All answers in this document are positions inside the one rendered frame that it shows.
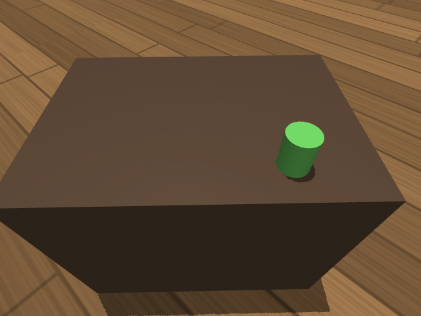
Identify can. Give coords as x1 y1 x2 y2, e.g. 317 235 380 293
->
276 122 324 178

